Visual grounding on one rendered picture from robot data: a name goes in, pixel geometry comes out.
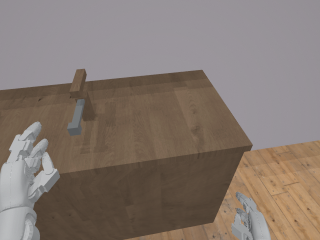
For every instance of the right robot hand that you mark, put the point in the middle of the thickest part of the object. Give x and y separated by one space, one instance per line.
255 226

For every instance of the tap lever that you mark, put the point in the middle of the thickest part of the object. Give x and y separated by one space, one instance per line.
74 128

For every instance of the robot left forearm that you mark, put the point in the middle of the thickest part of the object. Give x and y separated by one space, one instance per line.
18 223

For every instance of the left robot hand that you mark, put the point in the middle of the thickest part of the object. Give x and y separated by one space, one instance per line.
17 174

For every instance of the counter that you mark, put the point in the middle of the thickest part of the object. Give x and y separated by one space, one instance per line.
156 153

